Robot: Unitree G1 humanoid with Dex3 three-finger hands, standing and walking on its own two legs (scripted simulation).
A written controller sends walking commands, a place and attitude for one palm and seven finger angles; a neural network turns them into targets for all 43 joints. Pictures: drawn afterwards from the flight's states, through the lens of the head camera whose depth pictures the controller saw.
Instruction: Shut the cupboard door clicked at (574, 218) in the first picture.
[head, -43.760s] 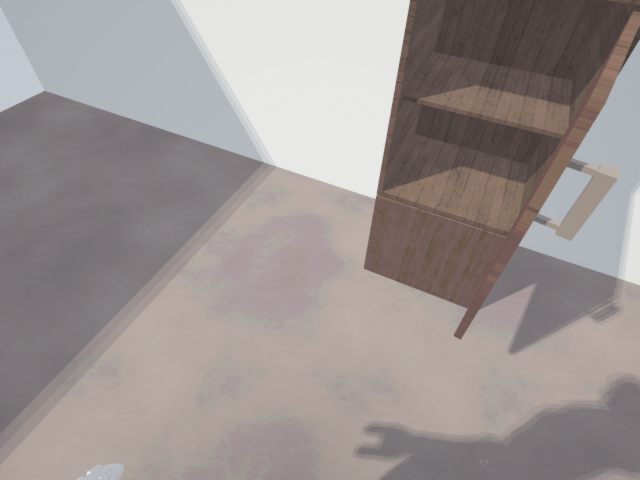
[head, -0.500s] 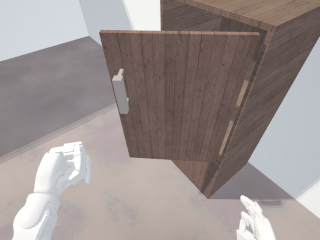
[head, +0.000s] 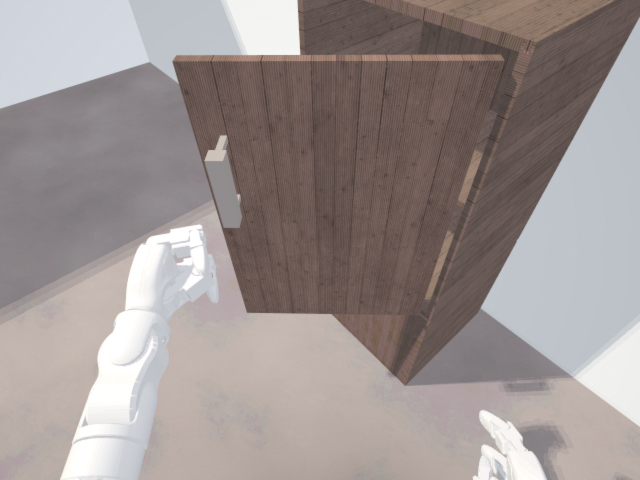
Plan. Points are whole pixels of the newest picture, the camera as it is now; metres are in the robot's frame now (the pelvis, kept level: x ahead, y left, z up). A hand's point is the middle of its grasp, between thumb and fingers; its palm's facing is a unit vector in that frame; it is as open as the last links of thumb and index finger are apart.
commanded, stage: bring the fist close to the handle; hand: left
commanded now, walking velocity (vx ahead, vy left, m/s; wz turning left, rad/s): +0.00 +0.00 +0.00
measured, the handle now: (227, 182) +0.50 +0.17 +0.10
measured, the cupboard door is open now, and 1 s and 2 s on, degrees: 47 47 39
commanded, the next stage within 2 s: push the door shut along its arc in 0.80 s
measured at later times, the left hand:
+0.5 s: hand (249, 223) +0.41 +0.12 +0.11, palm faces +0.03 -1.00 -0.01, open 3.1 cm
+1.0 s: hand (243, 228) +0.40 +0.13 +0.11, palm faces +0.02 -1.00 -0.01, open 3.1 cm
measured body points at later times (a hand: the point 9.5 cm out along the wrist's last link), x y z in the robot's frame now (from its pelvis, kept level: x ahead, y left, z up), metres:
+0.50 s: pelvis +0.00 -0.01 +0.00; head +0.03 -0.02 +0.45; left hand +0.40 +0.18 +0.11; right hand +0.12 -0.25 -0.11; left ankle +0.01 +0.12 -0.72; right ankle +0.01 -0.12 -0.72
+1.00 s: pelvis +0.00 -0.01 +0.00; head +0.02 -0.02 +0.45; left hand +0.39 +0.18 +0.11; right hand +0.12 -0.26 -0.11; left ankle +0.01 +0.12 -0.72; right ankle +0.01 -0.12 -0.72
